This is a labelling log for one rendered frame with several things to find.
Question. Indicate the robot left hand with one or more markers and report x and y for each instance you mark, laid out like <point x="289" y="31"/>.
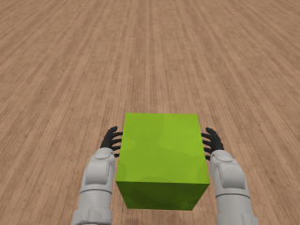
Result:
<point x="108" y="141"/>

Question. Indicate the robot right hand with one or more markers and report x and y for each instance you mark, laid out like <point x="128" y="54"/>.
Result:
<point x="215" y="143"/>

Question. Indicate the robot right forearm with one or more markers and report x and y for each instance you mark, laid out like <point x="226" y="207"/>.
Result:
<point x="231" y="190"/>

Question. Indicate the carton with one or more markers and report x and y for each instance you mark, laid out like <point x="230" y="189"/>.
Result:
<point x="162" y="163"/>

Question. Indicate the robot left forearm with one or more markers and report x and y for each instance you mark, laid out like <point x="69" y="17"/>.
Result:
<point x="94" y="207"/>

